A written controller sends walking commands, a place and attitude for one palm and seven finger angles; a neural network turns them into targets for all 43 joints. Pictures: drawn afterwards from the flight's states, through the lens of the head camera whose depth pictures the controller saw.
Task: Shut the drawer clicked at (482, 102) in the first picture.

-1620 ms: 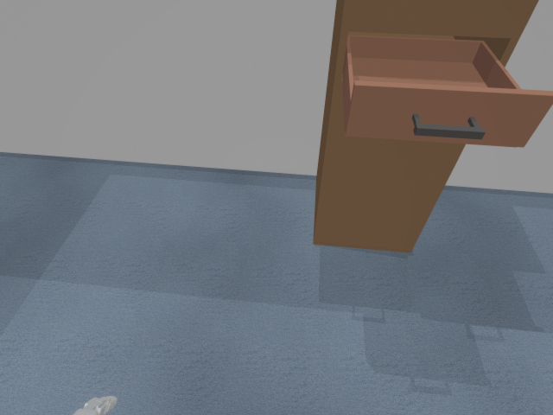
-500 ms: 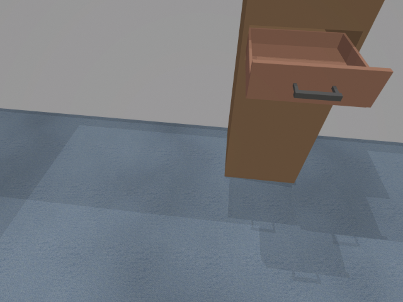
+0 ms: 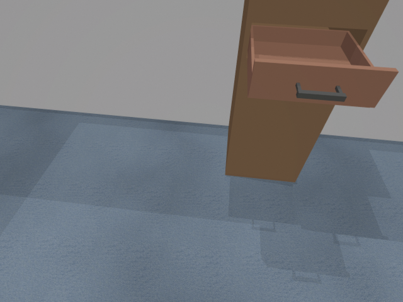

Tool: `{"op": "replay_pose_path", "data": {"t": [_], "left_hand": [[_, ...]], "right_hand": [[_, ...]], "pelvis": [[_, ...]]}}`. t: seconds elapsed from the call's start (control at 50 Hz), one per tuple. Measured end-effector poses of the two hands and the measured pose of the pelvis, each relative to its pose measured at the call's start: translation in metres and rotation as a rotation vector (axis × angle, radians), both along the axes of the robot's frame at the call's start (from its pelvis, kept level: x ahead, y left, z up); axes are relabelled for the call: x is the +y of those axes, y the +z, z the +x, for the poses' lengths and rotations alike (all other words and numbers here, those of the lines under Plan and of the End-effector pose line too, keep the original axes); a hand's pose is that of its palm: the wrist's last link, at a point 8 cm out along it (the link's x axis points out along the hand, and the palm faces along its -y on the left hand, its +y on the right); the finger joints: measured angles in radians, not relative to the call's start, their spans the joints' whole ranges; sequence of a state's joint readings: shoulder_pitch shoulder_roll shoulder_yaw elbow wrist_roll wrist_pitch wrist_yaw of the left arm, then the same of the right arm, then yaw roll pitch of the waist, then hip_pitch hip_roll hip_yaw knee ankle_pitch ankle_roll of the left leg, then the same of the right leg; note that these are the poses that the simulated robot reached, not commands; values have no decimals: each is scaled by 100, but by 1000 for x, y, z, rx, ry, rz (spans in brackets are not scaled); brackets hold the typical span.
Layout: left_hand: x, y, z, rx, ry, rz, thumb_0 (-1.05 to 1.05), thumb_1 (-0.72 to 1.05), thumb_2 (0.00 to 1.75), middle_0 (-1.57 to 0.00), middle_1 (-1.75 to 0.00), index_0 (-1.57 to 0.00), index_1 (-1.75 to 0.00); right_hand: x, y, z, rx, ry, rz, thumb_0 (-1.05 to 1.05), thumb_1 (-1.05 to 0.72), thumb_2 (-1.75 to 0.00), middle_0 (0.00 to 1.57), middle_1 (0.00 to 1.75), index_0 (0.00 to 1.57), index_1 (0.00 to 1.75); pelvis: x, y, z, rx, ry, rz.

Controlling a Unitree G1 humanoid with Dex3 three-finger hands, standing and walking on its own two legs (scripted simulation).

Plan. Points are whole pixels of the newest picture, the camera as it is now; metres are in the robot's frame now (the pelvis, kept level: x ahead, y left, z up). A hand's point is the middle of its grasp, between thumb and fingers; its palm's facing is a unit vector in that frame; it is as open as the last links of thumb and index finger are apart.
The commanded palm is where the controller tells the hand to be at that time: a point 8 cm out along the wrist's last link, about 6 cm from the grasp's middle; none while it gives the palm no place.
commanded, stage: walk to a spot facing it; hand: left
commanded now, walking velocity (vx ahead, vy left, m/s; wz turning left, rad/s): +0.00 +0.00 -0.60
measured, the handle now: (319, 91) +0.67 -0.29 +0.08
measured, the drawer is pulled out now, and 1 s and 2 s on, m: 0.28 0.28 0.28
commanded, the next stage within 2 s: none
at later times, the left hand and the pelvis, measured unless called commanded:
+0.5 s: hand out of the picture +0.04 +0.17 -0.17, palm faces -0.16 -0.95 -0.26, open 7.4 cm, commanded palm none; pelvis -0.03 -0.02 -0.01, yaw -13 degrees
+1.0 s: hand out of the picture +0.14 +0.22 -0.18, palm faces -0.42 -0.88 -0.21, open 7.4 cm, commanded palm none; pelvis -0.03 +0.05 +0.00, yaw -31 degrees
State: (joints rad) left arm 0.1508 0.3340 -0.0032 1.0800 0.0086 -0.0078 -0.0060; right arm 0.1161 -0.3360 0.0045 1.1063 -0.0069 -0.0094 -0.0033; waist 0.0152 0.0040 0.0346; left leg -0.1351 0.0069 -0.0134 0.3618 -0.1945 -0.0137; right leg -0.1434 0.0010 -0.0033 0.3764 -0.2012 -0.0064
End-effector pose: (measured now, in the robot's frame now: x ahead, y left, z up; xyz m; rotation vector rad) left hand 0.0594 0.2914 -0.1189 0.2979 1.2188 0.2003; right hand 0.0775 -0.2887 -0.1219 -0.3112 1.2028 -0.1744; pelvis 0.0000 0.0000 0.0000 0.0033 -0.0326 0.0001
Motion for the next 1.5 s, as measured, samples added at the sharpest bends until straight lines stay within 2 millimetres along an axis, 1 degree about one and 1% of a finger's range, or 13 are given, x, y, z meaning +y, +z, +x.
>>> {"op": "replay_pose_path", "data": {"t": [0.12, 0.24, 0.36, 0.54, 0.68, 0.8, 0.92, 1.02, 1.08, 1.16, 1.34, 1.4, 1.5], "left_hand": [[-10, -9, -1, 39, -21, -15, 1, 91, 90, -20, -30, -20, -30], [-33, -23, -2, 73, -71, -57, 1, 91, 90, -20, -30, -20, -30], [-60, -30, -4, 66, -107, -62, 1, 91, 90, -20, -30, -20, -30], [-75, -14, -12, 106, -147, -72, 1, 91, 89, -21, -30, -20, -30], [-60, -16, 11, 78, -211, -79, 1, 91, 89, -21, -30, -20, -30], [-34, -31, 41, 51, -285, -97, 1, 91, 90, -21, -30, -20, -30], [-23, -30, 79, 22, -378, -122, 1, 91, 90, -20, -30, -20, -30], [-28, -28, 97, 31, -457, -129, 1, 91, 90, -20, -30, -20, -30], [-40, -28, 105, 56, -510, -131, 1, 91, 90, -20, -30, -19, -30], [-70, -28, 116, 68, -594, -138, 1, 91, 90, -20, -30, -19, -30], [-170, -21, 141, -51, -822, -132, 1, 91, 90, -20, -30, -20, -30], [-188, -11, 141, -93, -844, -127, 1, 91, 90, -20, -30, -20, -30], [-199, -2, 133, -81, -878, -114, 0, 91, 90, -20, -30, -20, -30]], "right_hand": [[9, -7, -8, -22, -56, 17, 1, -90, -90, 20, 30, 20, 30], [21, -24, -38, -6, -132, 68, 0, -90, -89, 20, 30, 20, 30], [13, -50, -66, 21, -210, 117, 1, -90, -89, 20, 30, 21, 30], [5, -26, -75, -17, -282, 109, 1, -91, -89, 20, 30, 20, 30], [10, -12, -76, -75, -339, 60, 1, -91, -90, 20, 30, 20, 30], [34, 1, -82, -152, -393, 6, 1, -91, -90, 20, 30, 20, 30], [70, 17, -126, -114, -471, -18, 1, -91, -89, 20, 30, 20, 30], [92, 16, -162, -76, -565, -12, 1, -90, -89, 20, 30, 21, 30], [105, 11, -187, -54, -633, 5, 1, -90, -89, 20, 30, 21, 30], [123, 0, -227, 7, -730, 44, 1, -90, -89, 20, 30, 21, 30], [141, -41, -323, 128, -937, 145, 1, -90, -89, 20, 30, 21, 30], [137, -43, -335, 149, -970, 157, 1, -91, -90, 20, 30, 20, 30], [117, -31, -326, 60, -998, 134, 1, -91, -90, 20, 30, 20, 30]], "pelvis": [[1, -5, -4, 8, -55, 4], [-4, -15, -12, 14, -113, 24], [-18, -28, -19, 2, -170, 20], [-19, -8, -27, 41, -251, 38], [-1, -7, -27, 59, -330, 27], [29, -14, -29, 71, -403, 2], [47, -5, -30, 49, -477, -19], [55, -2, -28, 43, -556, -29], [56, -2, -29, 39, -598, -29], [53, -4, -34, 37, -652, -21], [27, -24, -55, 35, -777, 6], [20, -21, -61, 29, -799, 5], [13, -11, -66, 21, -862, 22]]}}
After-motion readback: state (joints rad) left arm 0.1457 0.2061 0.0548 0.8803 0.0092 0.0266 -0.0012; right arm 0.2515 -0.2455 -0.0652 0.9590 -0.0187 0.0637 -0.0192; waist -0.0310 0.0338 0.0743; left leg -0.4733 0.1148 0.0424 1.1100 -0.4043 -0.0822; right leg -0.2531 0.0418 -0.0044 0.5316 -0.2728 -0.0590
